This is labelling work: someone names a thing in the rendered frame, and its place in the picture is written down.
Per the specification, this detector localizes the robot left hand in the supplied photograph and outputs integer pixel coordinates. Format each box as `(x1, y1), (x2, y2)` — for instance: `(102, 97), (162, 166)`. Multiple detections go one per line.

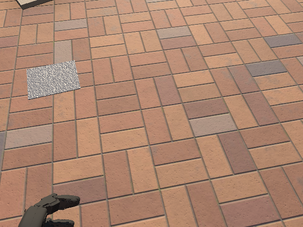
(18, 193), (80, 227)

